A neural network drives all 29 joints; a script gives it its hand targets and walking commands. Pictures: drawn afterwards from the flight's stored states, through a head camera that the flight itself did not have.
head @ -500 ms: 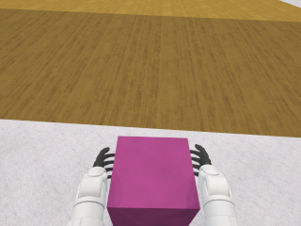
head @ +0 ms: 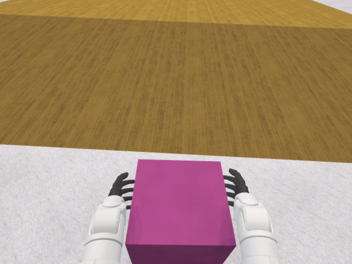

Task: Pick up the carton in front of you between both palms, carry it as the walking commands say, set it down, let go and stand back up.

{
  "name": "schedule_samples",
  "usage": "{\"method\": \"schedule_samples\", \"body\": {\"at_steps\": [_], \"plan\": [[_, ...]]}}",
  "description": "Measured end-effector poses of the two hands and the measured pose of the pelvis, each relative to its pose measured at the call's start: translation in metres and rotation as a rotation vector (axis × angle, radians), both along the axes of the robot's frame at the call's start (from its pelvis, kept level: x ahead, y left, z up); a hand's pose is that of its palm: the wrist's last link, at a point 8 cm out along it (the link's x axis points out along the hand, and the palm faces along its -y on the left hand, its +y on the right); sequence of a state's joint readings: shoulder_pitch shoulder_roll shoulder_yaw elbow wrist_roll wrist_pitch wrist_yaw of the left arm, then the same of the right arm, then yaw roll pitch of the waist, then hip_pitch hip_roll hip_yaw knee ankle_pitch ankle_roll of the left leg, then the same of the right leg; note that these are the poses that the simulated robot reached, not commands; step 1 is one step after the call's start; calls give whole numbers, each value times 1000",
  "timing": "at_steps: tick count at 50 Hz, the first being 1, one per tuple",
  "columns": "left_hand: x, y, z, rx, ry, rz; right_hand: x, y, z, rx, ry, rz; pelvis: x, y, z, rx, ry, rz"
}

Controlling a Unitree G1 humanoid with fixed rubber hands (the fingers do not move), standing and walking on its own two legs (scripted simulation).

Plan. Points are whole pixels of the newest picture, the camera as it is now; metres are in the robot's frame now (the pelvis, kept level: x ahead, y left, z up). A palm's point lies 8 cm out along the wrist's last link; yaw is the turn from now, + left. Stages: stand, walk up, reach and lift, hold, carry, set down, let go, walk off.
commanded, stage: reach and lift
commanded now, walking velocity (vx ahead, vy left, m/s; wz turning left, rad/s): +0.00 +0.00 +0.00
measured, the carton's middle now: (177, 219) +0.29 +0.00 -0.05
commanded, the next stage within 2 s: hold in 0.24 s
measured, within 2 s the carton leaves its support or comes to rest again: neither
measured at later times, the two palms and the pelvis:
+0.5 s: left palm (115, 200) +0.28 +0.14 +0.05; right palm (245, 196) +0.29 -0.15 +0.06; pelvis +0.00 +0.00 +0.00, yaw +0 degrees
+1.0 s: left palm (126, 167) +0.34 +0.13 +0.09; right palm (249, 166) +0.35 -0.17 +0.09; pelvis +0.07 -0.02 +0.01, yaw +0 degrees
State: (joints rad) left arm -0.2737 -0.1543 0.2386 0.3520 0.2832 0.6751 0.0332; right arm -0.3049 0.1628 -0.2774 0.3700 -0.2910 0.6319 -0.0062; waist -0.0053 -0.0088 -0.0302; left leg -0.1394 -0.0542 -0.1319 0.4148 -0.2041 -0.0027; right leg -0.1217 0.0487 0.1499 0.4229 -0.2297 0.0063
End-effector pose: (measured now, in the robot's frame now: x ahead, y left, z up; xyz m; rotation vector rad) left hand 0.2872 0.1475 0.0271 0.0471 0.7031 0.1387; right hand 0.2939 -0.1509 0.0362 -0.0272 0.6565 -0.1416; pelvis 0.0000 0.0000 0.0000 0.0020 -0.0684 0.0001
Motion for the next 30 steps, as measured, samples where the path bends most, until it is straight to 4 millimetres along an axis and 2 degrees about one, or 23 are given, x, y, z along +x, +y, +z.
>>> {"method": "schedule_samples", "body": {"at_steps": [13,21,30], "plan": [[-2,-1,6,7,0,1,0,-1,7,-4,-3,9,4,-3,2,1,-14,1],[-6,-3,21,8,-28,-2,-5,-3,23,-5,-33,7,3,-4,3,0,-34,3],[-11,-2,19,3,-3,1,-10,-2,21,-3,-8,3,-6,-3,2,0,-51,2]]}}
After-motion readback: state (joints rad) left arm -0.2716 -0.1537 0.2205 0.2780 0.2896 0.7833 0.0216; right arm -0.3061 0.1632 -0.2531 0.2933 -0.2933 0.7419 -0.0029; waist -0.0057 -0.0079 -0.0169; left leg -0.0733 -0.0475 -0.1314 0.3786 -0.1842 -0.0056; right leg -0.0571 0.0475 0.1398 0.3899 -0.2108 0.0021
